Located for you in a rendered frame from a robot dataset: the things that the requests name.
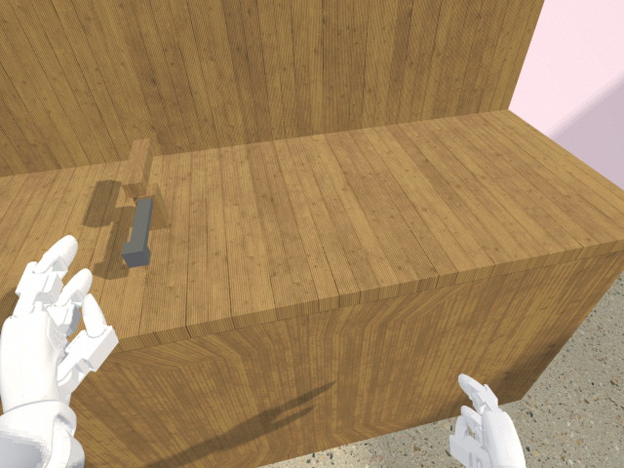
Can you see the counter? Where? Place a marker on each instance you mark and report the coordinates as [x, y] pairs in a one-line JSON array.
[[346, 216]]

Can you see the left robot forearm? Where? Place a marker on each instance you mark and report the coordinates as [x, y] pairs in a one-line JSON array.
[[40, 435]]

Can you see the left robot hand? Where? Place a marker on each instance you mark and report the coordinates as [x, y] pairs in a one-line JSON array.
[[34, 340]]

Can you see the right robot hand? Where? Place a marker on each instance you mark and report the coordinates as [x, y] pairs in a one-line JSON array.
[[497, 442]]

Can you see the tap lever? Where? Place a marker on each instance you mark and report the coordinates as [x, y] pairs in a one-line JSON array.
[[136, 253]]

